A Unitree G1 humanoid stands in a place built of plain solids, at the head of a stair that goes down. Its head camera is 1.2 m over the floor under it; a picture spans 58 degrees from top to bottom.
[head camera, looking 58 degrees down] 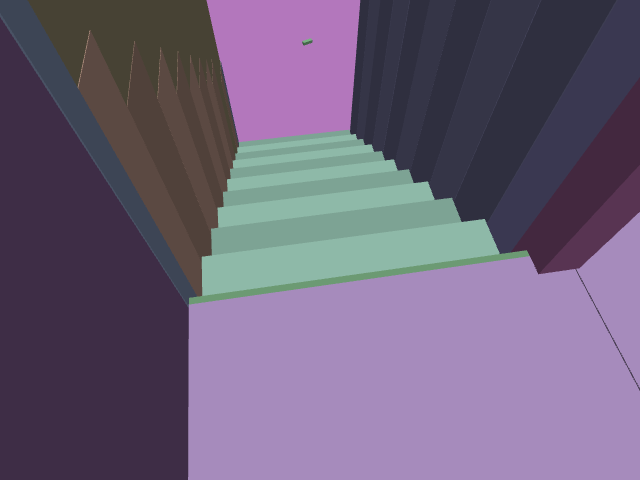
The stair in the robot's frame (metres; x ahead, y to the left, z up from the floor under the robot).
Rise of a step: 0.18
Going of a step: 0.25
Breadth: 1.09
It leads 9 degrees to the left of straight ahead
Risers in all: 11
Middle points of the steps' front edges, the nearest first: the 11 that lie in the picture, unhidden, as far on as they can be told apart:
0.63 -0.14 0.00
0.88 -0.10 -0.18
1.12 -0.06 -0.37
1.37 -0.02 -0.55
1.62 0.01 -0.74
1.87 0.05 -0.92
2.11 0.09 -1.10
2.36 0.13 -1.29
2.61 0.17 -1.47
2.85 0.21 -1.66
3.10 0.25 -1.84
